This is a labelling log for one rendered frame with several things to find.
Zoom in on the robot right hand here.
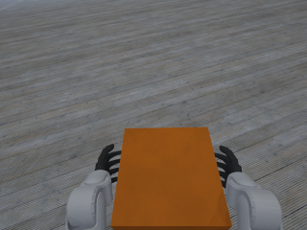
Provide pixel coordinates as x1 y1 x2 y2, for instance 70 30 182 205
214 146 242 189

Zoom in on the carton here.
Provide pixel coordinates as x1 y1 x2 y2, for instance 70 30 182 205
110 126 232 230

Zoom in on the robot left hand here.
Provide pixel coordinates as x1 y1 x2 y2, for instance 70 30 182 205
95 144 122 183

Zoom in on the robot right forearm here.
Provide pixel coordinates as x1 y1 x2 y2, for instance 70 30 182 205
225 172 283 230

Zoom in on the robot left forearm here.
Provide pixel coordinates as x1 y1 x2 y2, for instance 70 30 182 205
65 170 113 230

